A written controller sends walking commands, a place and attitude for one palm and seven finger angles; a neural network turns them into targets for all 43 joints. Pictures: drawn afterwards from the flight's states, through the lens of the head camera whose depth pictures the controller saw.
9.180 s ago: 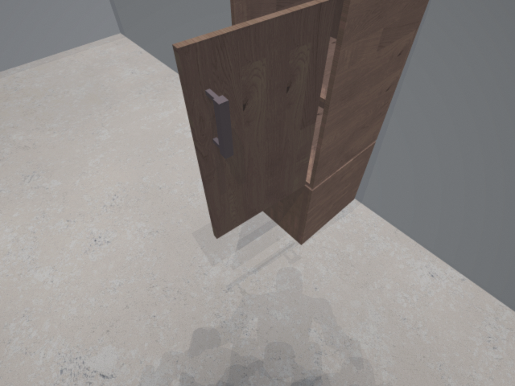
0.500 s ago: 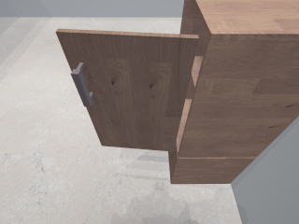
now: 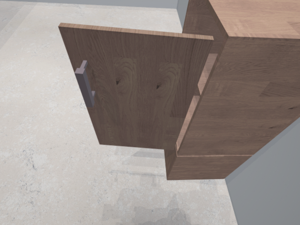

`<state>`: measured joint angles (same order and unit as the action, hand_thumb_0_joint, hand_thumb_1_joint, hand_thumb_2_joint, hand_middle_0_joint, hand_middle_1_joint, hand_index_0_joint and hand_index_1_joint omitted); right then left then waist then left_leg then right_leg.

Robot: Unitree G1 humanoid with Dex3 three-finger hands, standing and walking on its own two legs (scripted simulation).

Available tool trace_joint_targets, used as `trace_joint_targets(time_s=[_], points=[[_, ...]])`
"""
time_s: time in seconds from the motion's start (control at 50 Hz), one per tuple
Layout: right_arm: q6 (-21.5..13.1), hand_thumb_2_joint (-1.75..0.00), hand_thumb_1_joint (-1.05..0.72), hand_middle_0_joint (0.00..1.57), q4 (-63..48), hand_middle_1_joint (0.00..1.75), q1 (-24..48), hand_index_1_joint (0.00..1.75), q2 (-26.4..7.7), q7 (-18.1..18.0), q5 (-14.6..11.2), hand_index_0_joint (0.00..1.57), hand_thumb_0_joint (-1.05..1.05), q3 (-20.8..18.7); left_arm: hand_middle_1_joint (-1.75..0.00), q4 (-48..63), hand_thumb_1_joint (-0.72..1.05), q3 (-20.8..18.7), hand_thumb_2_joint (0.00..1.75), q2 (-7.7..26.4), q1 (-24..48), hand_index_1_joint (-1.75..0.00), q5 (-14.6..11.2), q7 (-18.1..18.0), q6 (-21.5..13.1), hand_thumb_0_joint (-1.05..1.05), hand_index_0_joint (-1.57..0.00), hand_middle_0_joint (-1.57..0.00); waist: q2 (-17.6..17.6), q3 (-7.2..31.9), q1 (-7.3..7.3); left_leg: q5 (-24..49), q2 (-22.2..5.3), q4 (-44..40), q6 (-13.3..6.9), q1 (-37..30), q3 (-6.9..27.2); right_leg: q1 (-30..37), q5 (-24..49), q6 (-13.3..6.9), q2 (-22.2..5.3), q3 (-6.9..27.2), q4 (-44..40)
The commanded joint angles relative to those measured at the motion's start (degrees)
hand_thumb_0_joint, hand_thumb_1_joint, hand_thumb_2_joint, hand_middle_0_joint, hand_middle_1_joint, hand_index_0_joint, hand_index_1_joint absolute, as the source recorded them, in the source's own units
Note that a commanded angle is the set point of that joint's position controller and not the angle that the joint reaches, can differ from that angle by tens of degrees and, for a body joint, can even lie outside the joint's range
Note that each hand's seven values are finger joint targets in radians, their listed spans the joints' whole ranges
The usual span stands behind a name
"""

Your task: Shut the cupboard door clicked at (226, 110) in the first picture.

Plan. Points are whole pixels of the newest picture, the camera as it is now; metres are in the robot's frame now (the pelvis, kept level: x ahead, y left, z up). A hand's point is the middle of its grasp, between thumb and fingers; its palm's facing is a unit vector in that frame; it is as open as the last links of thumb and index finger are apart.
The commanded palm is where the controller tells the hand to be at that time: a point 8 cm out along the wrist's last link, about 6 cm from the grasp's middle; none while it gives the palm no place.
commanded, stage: come to a stop and stand still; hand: left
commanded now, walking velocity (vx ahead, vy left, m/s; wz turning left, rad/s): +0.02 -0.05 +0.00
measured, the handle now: (87, 84) +0.47 +0.21 +0.09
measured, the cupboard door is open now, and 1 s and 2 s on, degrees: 85 85 85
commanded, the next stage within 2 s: look again from close up in 0.64 s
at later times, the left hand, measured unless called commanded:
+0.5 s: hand out of the picture -0.03 +0.12 -0.18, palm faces +0.02 -0.98 -0.18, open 7.4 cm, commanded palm none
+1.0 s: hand out of the picture +0.00 +0.15 -0.18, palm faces +0.00 -0.97 -0.22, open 7.4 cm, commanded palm none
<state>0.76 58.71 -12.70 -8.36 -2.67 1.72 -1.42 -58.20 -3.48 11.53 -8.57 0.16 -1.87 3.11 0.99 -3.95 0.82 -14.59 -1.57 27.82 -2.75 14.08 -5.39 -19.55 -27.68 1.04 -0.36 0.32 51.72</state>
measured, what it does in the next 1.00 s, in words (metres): steps on the spot: right foot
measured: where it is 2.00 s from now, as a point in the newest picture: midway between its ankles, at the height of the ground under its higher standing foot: outside the picture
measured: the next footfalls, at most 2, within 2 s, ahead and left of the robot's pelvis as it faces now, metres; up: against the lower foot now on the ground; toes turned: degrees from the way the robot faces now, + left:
right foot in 0.14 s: -0.02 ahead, -0.15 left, +0.00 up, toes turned +1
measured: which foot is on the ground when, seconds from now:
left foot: down 0.00-1.00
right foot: up 0.00-0.12, down 0.14-1.00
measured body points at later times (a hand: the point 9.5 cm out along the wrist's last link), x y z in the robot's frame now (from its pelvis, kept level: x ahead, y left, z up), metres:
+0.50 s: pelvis -0.03 -0.04 +0.00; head -0.02 -0.04 +0.45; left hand -0.03 +0.18 -0.16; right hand -0.05 -0.26 -0.16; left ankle +0.00 +0.09 -0.74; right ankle -0.07 -0.16 -0.74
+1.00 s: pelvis -0.01 -0.02 -0.01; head +0.00 -0.03 +0.44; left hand +0.00 +0.20 -0.16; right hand +0.00 -0.25 -0.17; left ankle +0.00 +0.09 -0.74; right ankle -0.07 -0.16 -0.74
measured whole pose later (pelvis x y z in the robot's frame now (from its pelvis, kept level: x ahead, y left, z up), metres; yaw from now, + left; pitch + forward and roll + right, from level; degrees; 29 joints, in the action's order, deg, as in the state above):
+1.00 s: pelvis -0.01 -0.02 -0.01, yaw -1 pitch -1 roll +0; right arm -0.6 60.4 -15.4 -10.2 -1.1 0.9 0.1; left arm -61.6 0.7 8.7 -16.6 0.6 -2.9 -1.5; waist -1.1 -1.7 0.8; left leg -16.1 -2.3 32.1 -0.4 15.2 -5.8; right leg -7.7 -21.7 1.2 -1.8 -0.3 30.2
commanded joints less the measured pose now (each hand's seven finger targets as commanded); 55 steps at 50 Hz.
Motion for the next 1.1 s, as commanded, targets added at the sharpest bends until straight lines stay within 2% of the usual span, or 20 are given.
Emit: trace_joint_targets(time_s=[0.0,0.06,0.1,0.12,0.14,0.16,0.2,0.3,0.46,0.7,0.72,0.74,0.76,0.78,0.8,0.82,0.86,0.9,0.98,1.08], points=[[-0.66,-0.9,-0.9,0.2,-0.01,0.3,-5.05,0.3,-10.18,-0.27,-0.05,0.2,0.0,-2.7,-0.3,2.71,0.9,0.31,0.9,1.88,-1.25,-0.3,0.32,0.59,-1.17,0.0,-0.2,-0.2,-9.66,6.56,1.23,34.4,-15.33,-6.55,-6.93,-9.99,12.07,1.67,0.18,-0.4,-1.02,-1.81,-11.79],[-0.6,-0.9,-0.9,0.2,0.25,0.3,-3.38,0.3,-11.02,0.15,-0.77,0.2,0.0,-2.88,-0.3,0.57,0.9,0.18,0.9,2.85,-6.35,-0.3,0.36,0.57,-1.59,0.0,-0.2,-0.2,-7.75,7.9,-0.79,22.06,-12.41,-5.33,-3.15,-5.61,10.35,11.14,13.26,-0.81,-1.35,-2.59,-26.83],[-0.36,-0.9,-0.9,0.2,0.01,0.3,-2.5,0.3,-7.25,0.77,-1.25,0.2,0.0,-2.36,-0.3,-0.24,0.9,0.22,0.9,5.36,-5.92,-0.3,0.68,0.12,-2.39,0.0,-0.2,-0.2,-0.73,2.68,-0.09,4.41,-6.09,-4.34,1.78,0.68,6.32,10.68,18.22,-3.54,-7.67,4.98,-33.38],[-0.15,-0.9,-0.9,0.2,0.08,0.3,-2.95,0.3,-5.87,1.28,-1.21,0.2,0.0,-1.83,-0.3,-0.17,0.9,0.53,0.9,6.67,-4.77,-0.3,0.6,0.23,-2.49,0.0,-0.2,-0.2,0.71,1.45,0.86,-0.03,-3.7,-4.69,3.21,-1.15,3.98,6.16,14.87,-4.85,-10.95,6.47,-34.13],[-0.36,-0.9,-0.9,0.2,0.2,0.3,-2.82,0.3,-5.55,1.62,-1.03,0.2,0.0,-1.65,-0.3,-0.57,0.9,0.82,0.9,7.07,-4.89,-0.3,0.59,0.36,-2.53,0.0,-0.2,-0.2,-2.21,2.36,1.06,5.5,-2.74,-5.16,3.26,-4.97,3.63,3.62,17.02,-4.22,-10.11,5.37,-32.14],[-0.48,-0.9,-0.9,0.2,0.89,0.3,-2.92,0.3,-5.86,1.37,-0.7,0.2,0.0,-1.6,-0.3,-1.14,0.9,0.97,0.9,6.13,-5.6,-0.3,0.58,0.28,-3.17,0.0,-0.2,-0.2,1.85,4.91,0.74,10.15,-3.71,-3.57,2.81,-6.91,3.88,5.52,21.97,-3.36,-7.59,4.36,-30.97],[-0.61,-0.9,-0.9,0.2,2.0,0.3,-3.44,0.3,-6.58,1.23,-0.99,0.2,0.0,-1.64,-0.3,-2.07,0.9,1.51,0.9,4.91,-6.04,-0.3,0.4,0.05,-3.65,0.0,-0.2,-0.2,5.55,5.01,0.52,9.76,-4.66,-4.19,2.57,-7.59,4.04,6.85,22.25,-2.71,-6.99,3.04,-32.05],[-0.26,-0.9,-0.9,0.2,4.09,0.3,-3.89,0.3,-5.66,1.51,-0.84,0.2,0.0,-1.06,-0.3,-3.3,0.9,1.86,0.9,4.47,-7.17,-0.3,0.24,0.05,-3.71,0.0,-0.2,-0.2,2.1,-0.94,0.25,4.79,-4.15,-6.28,3.11,-6.32,3.96,3.59,11.97,-2.95,-6.68,4.36,-36.01],[-0.45,-0.9,-0.9,0.2,6.01,0.3,-5.98,0.3,-4.73,1.2,-0.75,0.2,0.0,-0.65,-0.3,-4.98,0.9,2.14,0.9,2.99,-9.26,-0.3,0.02,-0.05,-3.99,0.0,-0.2,-0.2,0.43,-1.53,0.1,4.88,-4.31,-7.27,3.5,-5.41,3.86,5.06,12.04,-2.98,-6.49,4.15,-36.62],[-1.07,-0.9,-0.9,0.2,6.41,0.3,-6.92,0.3,-3.64,0.6,-0.96,0.2,0.0,-0.48,-0.3,-6.34,0.9,2.28,0.9,1.38,-12.07,-0.3,0.13,-0.36,-4.34,0.0,-0.2,-0.2,0.24,-0.73,-0.58,9.56,-4.95,-7.16,3.15,-6.11,3.96,8.23,20.19,-2.9,-6.04,2.54,-35.39],[-2.47,-0.9,-0.9,0.2,1.88,0.3,-0.38,0.3,-5.72,1.45,-1.4,0.2,0.0,-0.06,-0.3,-6.63,0.9,2.9,0.9,2.28,-15.78,-0.3,1.62,-2.56,-5.96,0.0,-0.2,-0.2,-1.61,-1.71,-2.62,13.4,-4.87,6.51,3.85,-1.61,2.47,5.65,44.23,-1.53,-8.89,6.98,-33.66],[-1.88,-0.9,-0.9,0.2,0.61,0.3,-4.78,0.3,-2.66,1.78,-1.11,0.2,0.0,0.03,-0.3,-3.66,0.9,2.49,0.9,4.58,-12.45,-0.3,1.13,-2.23,-6.36,0.0,-0.2,-0.2,-1.69,1.46,1.55,0.58,-3.32,3.82,2.82,-1.25,3.53,7.13,36.57,-3.41,-9.95,6.41,-31.76],[-1.76,-0.9,-0.9,0.2,0.9,0.3,-7.12,0.3,-3.31,1.84,-1.0,0.2,0.0,-0.15,-0.3,-2.56,0.9,2.75,0.9,3.68,-10.4,-0.3,0.99,-1.89,-6.39,0.0,-0.2,-0.2,-1.06,3.16,2.02,0.83,-3.54,2.34,2.61,-1.38,3.82,6.47,25.63,-4.09,-7.55,5.12,-30.12],[-2.08,-0.9,-0.9,0.2,0.78,0.3,-7.74,0.3,-4.29,1.94,-0.9,0.2,0.0,-0.15,-0.3,-1.76,0.9,2.92,0.9,2.76,-10.45,-0.3,0.84,-1.63,-6.38,0.0,-0.2,-0.2,-2.9,4.15,1.74,5.98,-4.2,1.67,2.14,-1.53,4.53,6.7,23.28,-4.32,-5.61,3.96,-27.9],[-2.81,-0.9,-0.9,0.2,0.87,0.3,-7.63,0.3,-4.08,1.79,-0.72,0.2,0.0,0.35,-0.3,-2.03,0.9,2.88,0.9,2.67,-11.77,-0.3,0.83,-1.47,-6.66,0.0,-0.2,-0.2,-5.91,6.01,0.59,13.61,-4.61,1.84,1.72,-3.17,4.28,8.54,29.52,-4.25,-5.46,2.8,-26.44],[-2.78,-0.9,-0.9,0.2,0.38,0.3,-7.59,0.3,-4.57,1.58,-0.86,0.2,0.0,0.45,-0.3,-2.07,0.9,2.76,0.9,2.82,-12.69,-0.3,0.65,-1.45,-6.49,0.0,-0.2,-0.2,-4.18,7.08,0.47,16.04,-4.88,2.21,1.42,-4.07,4.61,9.19,29.81,-4.16,-5.0,2.76,-25.63],[-2.56,-0.9,-0.9,0.2,-0.18,0.3,-6.87,0.3,-5.65,1.38,-0.92,0.2,0.0,0.44,-0.3,-2.15,0.9,3.08,0.9,2.29,-12.46,-0.3,0.58,-1.33,-5.79,0.0,-0.2,-0.2,-0.84,4.8,0.25,15.03,-5.25,1.32,1.08,-3.5,4.88,7.73,25.32,-3.76,-4.37,2.3,-25.62],[-2.55,-0.9,-0.9,0.2,-0.34,0.3,-6.02,0.3,-5.82,1.36,-0.9,0.2,0.0,0.67,-0.3,-1.9,0.9,3.25,0.9,2.11,-12.13,-0.3,0.78,-1.15,-5.35,0.0,-0.2,-0.2,-1.32,0.64,-0.22,13.64,-5.15,-0.58,0.78,-1.35,5.08,6.31,21.86,-3.43,-4.03,2.21,-26.31],[-2.14,-0.9,-0.9,0.2,-0.76,0.3,-4.82,0.3,-7.16,1.55,-0.87,0.2,0.0,0.64,-0.3,-1.18,0.9,3.37,0.9,3.13,-11.57,-0.3,0.69,-0.94,-4.6,0.0,-0.2,-0.2,0.21,-0.71,-0.48,8.64,-4.93,-2.51,0.71,-1.68,5.38,5.02,16.05,-2.88,-4.03,2.41,-27.12],[-2.24,-0.9,-0.9,0.2,-0.49,0.3,-3.86,0.3,-8.36,1.57,-0.87,0.2,0.0,0.7,-0.3,-0.86,0.9,3.32,0.9,4.68,-11.18,-0.3,0.61,-0.82,-4.35,0.0,-0.2,-0.2,-0.99,1.25,-0.75,10.82,-5.0,-3.38,0.57,-3.94,5.11,6.21,17.28,-2.52,-4.28,2.33,-27.03]])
